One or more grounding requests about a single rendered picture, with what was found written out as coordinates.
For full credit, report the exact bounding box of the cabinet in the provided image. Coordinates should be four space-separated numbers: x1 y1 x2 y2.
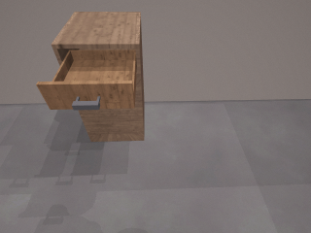
51 12 145 142

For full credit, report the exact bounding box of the drawer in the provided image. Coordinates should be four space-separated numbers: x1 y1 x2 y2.
36 50 137 110

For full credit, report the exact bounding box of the handle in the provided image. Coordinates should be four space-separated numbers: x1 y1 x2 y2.
72 96 101 111

